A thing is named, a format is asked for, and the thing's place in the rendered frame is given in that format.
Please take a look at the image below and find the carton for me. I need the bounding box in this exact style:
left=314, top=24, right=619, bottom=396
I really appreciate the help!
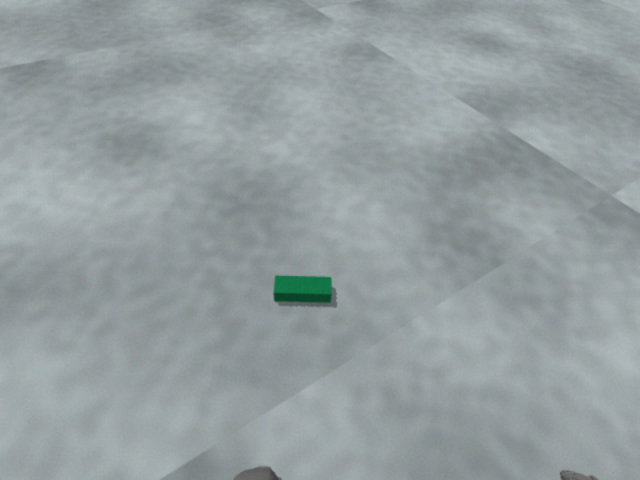
left=274, top=276, right=332, bottom=303

